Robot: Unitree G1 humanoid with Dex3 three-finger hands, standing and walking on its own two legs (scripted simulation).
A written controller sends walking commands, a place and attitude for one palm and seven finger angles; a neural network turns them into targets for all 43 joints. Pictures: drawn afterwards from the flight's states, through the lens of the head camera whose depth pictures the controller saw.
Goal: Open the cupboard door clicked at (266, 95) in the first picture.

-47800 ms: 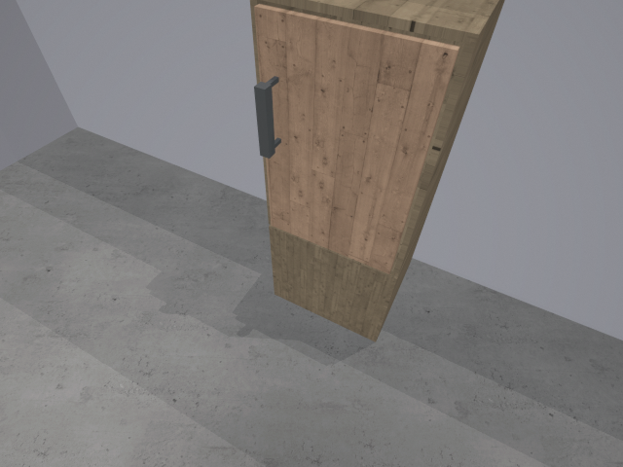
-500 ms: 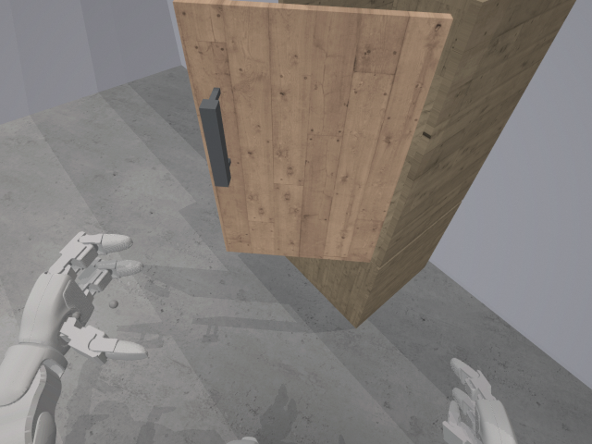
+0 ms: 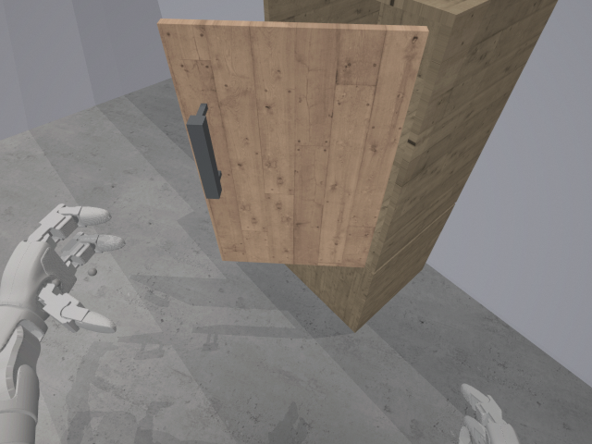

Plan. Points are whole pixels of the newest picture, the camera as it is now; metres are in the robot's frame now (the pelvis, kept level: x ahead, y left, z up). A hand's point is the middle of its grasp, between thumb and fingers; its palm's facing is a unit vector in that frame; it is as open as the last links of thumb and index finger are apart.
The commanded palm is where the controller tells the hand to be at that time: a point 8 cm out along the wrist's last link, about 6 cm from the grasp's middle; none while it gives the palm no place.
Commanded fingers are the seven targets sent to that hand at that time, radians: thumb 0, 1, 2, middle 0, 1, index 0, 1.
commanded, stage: raise the hand with hooked fingers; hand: left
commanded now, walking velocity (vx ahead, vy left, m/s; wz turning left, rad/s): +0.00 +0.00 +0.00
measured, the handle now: (208, 152) +0.57 +0.19 +0.07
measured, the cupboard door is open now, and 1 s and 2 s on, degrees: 45 45 45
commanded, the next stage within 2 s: move the hooked fingers beside the handle in 0.34 s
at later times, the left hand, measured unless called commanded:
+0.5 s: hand (102, 276) +0.29 +0.26 +0.09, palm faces +0.03 -1.00 -0.03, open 14.0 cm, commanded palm +0.27 +0.31 +0.09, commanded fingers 0.00 -0.50 0.30 -0.30 -1.20 -0.30 -1.20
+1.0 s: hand (130, 229) +0.37 +0.25 +0.09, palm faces +0.01 -1.00 -0.02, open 14.0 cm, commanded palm +0.34 +0.31 +0.09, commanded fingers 0.00 -0.50 0.30 -0.30 -1.20 -0.30 -1.20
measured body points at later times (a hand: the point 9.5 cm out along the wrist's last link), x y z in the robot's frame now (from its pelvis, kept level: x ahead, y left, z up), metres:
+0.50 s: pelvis +0.00 -0.01 +0.00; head +0.02 -0.02 +0.45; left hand +0.28 +0.31 +0.10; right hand +0.15 -0.26 -0.08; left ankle +0.01 +0.10 -0.71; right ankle +0.00 -0.11 -0.71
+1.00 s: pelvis +0.00 +0.00 +0.00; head +0.04 +0.00 +0.44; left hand +0.36 +0.31 +0.09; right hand +0.09 -0.27 -0.10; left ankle +0.01 +0.10 -0.71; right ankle +0.00 -0.11 -0.71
